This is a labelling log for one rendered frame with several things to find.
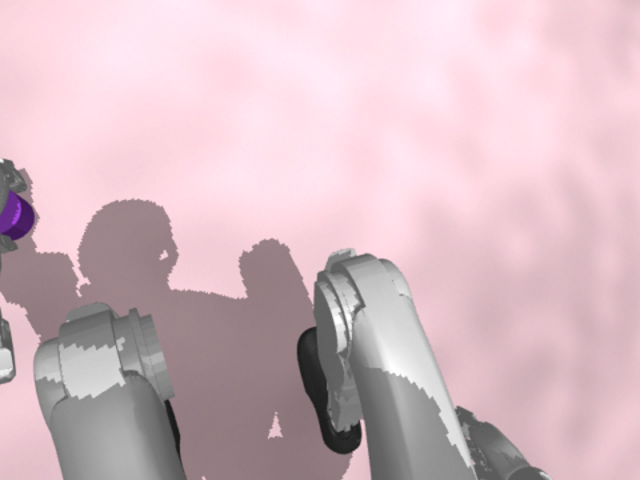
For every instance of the right robot hand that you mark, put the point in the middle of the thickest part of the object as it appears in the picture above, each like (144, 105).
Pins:
(495, 456)

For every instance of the left robot arm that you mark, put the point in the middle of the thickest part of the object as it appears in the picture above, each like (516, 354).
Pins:
(7, 360)

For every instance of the left robot foot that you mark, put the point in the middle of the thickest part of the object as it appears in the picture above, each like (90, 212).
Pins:
(174, 427)

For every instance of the left robot hand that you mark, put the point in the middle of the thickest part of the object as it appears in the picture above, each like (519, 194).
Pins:
(11, 179)

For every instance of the right robot foot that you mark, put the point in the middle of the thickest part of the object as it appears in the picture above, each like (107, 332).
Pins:
(315, 385)

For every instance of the tin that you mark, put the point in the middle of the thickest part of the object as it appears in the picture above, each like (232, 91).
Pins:
(17, 217)

